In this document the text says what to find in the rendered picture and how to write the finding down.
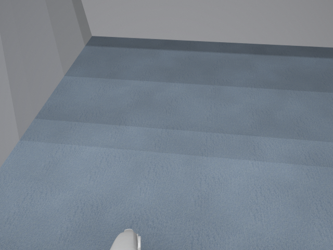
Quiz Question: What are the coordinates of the left robot thigh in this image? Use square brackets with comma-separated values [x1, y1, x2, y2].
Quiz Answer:
[110, 231, 141, 250]

